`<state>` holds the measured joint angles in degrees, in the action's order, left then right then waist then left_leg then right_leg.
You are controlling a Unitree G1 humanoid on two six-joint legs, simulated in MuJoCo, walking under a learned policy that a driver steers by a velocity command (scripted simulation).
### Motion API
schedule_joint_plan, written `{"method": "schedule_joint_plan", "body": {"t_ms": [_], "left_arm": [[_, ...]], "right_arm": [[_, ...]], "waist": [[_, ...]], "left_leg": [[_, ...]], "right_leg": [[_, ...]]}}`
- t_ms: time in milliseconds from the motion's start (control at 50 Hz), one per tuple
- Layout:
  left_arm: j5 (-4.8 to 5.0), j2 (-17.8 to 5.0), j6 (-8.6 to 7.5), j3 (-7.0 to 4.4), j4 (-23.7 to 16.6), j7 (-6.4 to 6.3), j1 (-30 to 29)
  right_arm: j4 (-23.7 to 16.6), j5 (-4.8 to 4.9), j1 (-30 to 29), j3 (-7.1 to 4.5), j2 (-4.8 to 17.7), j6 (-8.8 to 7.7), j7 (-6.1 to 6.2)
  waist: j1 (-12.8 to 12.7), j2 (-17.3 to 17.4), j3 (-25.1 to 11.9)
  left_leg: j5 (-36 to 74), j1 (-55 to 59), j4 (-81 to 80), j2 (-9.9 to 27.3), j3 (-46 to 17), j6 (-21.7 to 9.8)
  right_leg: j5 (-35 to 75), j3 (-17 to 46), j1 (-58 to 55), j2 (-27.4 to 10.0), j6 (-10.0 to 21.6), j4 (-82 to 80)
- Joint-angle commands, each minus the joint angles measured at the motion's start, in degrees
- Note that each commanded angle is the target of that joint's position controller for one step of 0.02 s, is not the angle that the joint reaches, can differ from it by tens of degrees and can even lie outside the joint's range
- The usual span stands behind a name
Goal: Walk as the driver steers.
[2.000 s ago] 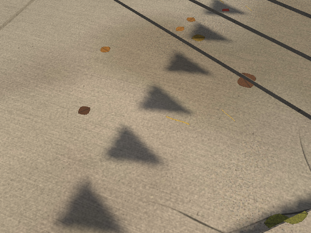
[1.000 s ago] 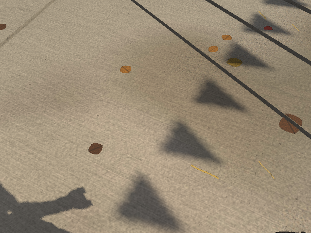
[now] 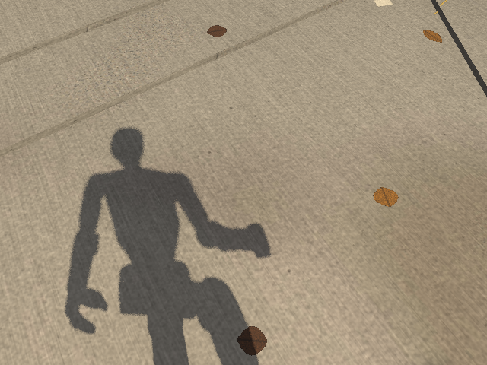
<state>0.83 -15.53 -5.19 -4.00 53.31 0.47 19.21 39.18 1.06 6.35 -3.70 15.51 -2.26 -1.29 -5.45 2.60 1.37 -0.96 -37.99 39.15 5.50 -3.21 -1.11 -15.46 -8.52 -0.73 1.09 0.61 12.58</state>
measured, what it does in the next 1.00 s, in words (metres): walks ahead, turning right: left foot, then right foot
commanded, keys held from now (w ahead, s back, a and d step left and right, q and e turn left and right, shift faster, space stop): w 0.14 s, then w+e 0.86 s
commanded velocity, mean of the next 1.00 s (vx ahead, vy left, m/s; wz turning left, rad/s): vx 0.50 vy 0.00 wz -0.30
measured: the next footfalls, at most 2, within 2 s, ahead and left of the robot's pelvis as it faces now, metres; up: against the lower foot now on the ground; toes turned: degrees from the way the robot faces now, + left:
left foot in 0.10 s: +0.23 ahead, +0.14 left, +0.00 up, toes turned +3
right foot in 0.66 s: +0.51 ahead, -0.13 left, +0.00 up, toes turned -14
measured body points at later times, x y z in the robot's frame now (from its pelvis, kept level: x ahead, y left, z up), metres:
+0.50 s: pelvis +0.27 +0.04 +0.00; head +0.29 +0.04 +0.45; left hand +0.45 +0.28 -0.11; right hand +0.28 -0.24 -0.12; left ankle +0.19 +0.14 -0.74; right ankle +0.43 -0.14 -0.68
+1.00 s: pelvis +0.54 -0.06 +0.01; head +0.56 -0.09 +0.45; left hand +0.70 +0.18 -0.10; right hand +0.64 -0.38 -0.08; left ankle +0.77 +0.05 -0.68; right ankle +0.47 -0.12 -0.74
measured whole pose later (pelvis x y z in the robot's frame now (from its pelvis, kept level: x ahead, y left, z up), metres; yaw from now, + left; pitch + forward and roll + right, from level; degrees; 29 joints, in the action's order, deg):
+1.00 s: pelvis +0.54 -0.06 +0.01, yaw -24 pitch +2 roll +1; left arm 1.2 -15.8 -2.7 -3.8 43.9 -0.3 18.4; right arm 40.2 -0.4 3.2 -3.4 16.4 -5.4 0.2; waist -3.7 2.0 1.8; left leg -0.2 -37.5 37.7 4.5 -5.8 3.7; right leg -13.2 7.6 8.5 6.3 5.1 20.1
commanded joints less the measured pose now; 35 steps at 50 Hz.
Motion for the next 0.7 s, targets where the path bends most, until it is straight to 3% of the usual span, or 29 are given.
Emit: {"method": "schedule_joint_plan", "body": {"t_ms": [20,60,80,100,120,140,160,180,200,220,240,260,300,340,460,560,600,620,640,660,680,700], "left_arm": [[0.88,-10.19,0.05,-1.76,-1.6,0.03,0.38],[1.15,-11.47,0.84,-1.91,-0.86,-0.09,0.48],[1.35,-12.17,1.17,-1.94,-0.69,-0.27,-0.32],[1.28,-11.63,1.4,-1.51,-0.54,-0.48,-0.46],[0.08,-9.67,1.07,-0.51,-1.76,-0.68,-0.6],[-0.97,-2.35,-0.15,1.95,-3.69,-0.03,4.43],[0.6,-6.85,-1.51,0.9,-2.21,0.41,2.66],[2.46,-9.76,-1.92,-0.12,-4.08,0.61,-2.08],[2.34,-8.8,-1.91,0.09,-4.54,0.35,-4.41],[1.42,-8.09,-1.53,-0.1,-4.46,0.04,-5.4],[1.13,-7.8,-0.64,-0.4,-3.88,-0.05,-4.18],[1.21,-6.5,0.32,-0.26,-3.35,-0.04,-2.63],[1.13,-4.27,1.82,0.06,-3.31,-0.19,-2.1],[0.94,-4.1,2.38,-0.06,-4.38,-0.39,-4.68],[0.1,-2.6,1.89,0.72,-7.8,1.21,-14.09],[0.2,-3.07,1.96,0.94,-12.33,2.84,-20.25],[0.32,-4.41,2.12,0.26,-13.31,3.37,-18.61],[0.39,-5.72,2.3,-0.51,-12.99,3.37,-15.07],[0.62,-7.94,2.37,-1.91,-11.31,3.17,-7.42],[0.7,-12.2,2.64,-4.05,-8.96,2.28,2.22],[1.09,-18.86,2.97,-5.57,-8.64,1.18,5.25],[0.55,-17.82,2.21,-4.62,-10.65,1.46,5.55]], "right_arm": [[-6.67,0.16,-7.33,0.34,2.02,-1.16,-0.96],[-7.08,-0.01,-6.53,-0.08,3.55,-1.26,-1.3],[-6.0,-0.29,-2.2,-0.85,4.97,-1.32,-1.28],[-3.2,-0.35,6.45,-2.34,7.6,-1.29,-0.99],[-0.81,-0.53,16.43,-3.91,11.66,-0.88,-0.18],[0.06,-0.86,19.43,-4.78,17.39,-0.71,0.18],[-0.52,-0.95,19.94,-3.31,12.28,-0.91,0.24],[-0.4,-1.31,16.41,-2.32,9.66,-1.32,0.21],[-0.43,-1.17,13.02,-1.87,8.16,-1.66,0.19],[-0.21,-1.3,9.85,-1.48,6.5,-1.98,-0.03],[-0.24,-1.61,7.86,-1.01,4.76,-2.47,-0.12],[0.12,-1.74,6.94,-1.11,4.49,-2.96,-0.21],[1.35,-1.58,6.39,-1.45,4.95,-4.04,-0.13],[2.51,-2.07,6.82,-1.74,5.5,-4.42,0.43],[5.13,-1.73,8.93,-2.18,7.61,-4.18,1.77],[7.65,-0.41,12.34,-2.96,9.27,-2.35,2.26],[7.46,-0.19,11.25,-3.35,10.71,-1.4,2.67],[7.17,-0.14,10.64,-3.54,11.51,-0.86,2.96],[6.8,-0.05,9.61,-3.46,11.72,-0.24,3.23],[6.1,-0.43,10.2,-2.96,10.97,-0.29,3.6],[3.32,-2.45,14.5,-0.77,3.78,-1.5,2.94],[2.42,-1.17,13.03,0.14,3.7,-4.05,2.1]], "waist": [[0.82,-6.11,3.08],[2.71,-7.8,1.98],[5.85,-8.57,-0.98],[10.33,-7.62,-6.16],[14.36,-4.07,-13.37],[10.91,10.91,-20.64],[12.83,7.58,-24.7],[12.62,5.36,-15.69],[10.82,2.46,-10.84],[8.92,1.13,-7.18],[6.91,2.09,-5.7],[5.75,2.45,-5.03],[4.4,1.55,-2.9],[4.54,0.92,-0.57],[7.58,-0.11,2.73],[9.22,-0.03,4.37],[7.26,1.66,2.08],[5.08,2.79,-0.76],[0.63,2.28,-4.91],[-3.56,-0.57,-10.26],[0.38,-15.39,-14.92],[-0.12,-13.85,-24.07]], "left_leg": [[-2.88,0.39,-5.03,-1.71,3.09,-1.36],[-8.19,4.44,-7.57,-3.56,4.98,-3.22],[-7.96,12.18,-9.67,-5.49,6.62,-4.5],[-4.45,25.61,-12.03,-7.4,7.75,-6.28],[-1.35,44.05,-9.1,-0.48,-0.89,-9.09],[-10.74,61.64,-14.28,14.97,-29.94,-18.51],[-11.08,62.18,-19.71,18.11,-38.42,-19.68],[-5.86,55.63,-19.84,15.86,-27.48,-16.8],[-0.71,47.79,-20.5,12.94,-19.11,-14.55],[1.65,41.08,-22.63,10.85,-14.3,-13.27],[2.7,36.32,-24.97,9.35,-10.77,-12.28],[2.33,33.1,-27.24,9.09,-8.92,-12.24],[3.44,29.89,-30.48,9.25,-4.86,-12.55],[3.52,29.6,-32.2,9.07,-1.15,-12.01],[3.48,31.97,-34.04,7.9,8.99,-8.9],[9.46,42.62,-29.1,11.07,11.9,-7.27],[25.96,44.73,-22.73,11.39,13.47,-5.95],[35.87,44.8,-16.67,10.99,14.29,-5.12],[40.7,42.37,-6.12,9.2,15.88,-3.61],[32.03,32.27,8.63,6.71,16.4,-1.17],[-12.27,7.38,30.33,-2.29,15.08,3.09],[-34.45,-3.12,40.38,-8.95,0.79,3.04]], "right_leg": [[21.55,7.39,-0.76,-16.69,9.26,-2.26],[31.99,6.84,-3.53,-17.65,8.32,2.23],[41.87,5.31,-3.12,-16.87,7.34,7.81],[47.35,2.77,0.39,-14.57,5.81,17.74],[35.34,1.26,12.8,-12.41,3.48,32.84],[-5.27,2.02,35.69,-2.2,-0.22,54.22],[-17.74,12.59,40.88,-1.9,0.45,62.59],[-14.41,13.13,44.95,-4.64,1.19,64.2],[-9.74,12.52,43.64,-7.19,1.48,60.91],[-6.44,12.24,41.9,-8.69,1.17,57.16],[-3.79,13.05,38.3,-9.91,1.08,55.3],[-2.0,13.35,35.72,-9.95,0.79,54.54],[0.67,13.96,35.96,-9.85,-0.07,52.49],[5.65,15.4,39.54,-9.5,-0.82,48.44],[21.35,11.34,39.16,-7.58,-0.52,30.38],[14.11,8.0,42.0,-6.39,2.32,23.86],[8.03,4.71,37.21,-3.54,4.34,23.4],[5.2,2.76,31.7,-1.18,5.55,23.79],[6.13,1.42,21.36,1.67,7.25,21.41],[8.33,6.15,4.7,1.22,9.75,19.61],[3.69,34.56,-15.07,-13.63,18.76,16.82],[-3.05,58.4,-23.21,-20.76,24.95,6.4]]}}
Over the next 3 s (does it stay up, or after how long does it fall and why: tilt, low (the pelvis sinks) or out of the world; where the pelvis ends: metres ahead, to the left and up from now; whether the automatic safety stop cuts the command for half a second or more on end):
stays up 1.21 -0.84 0.03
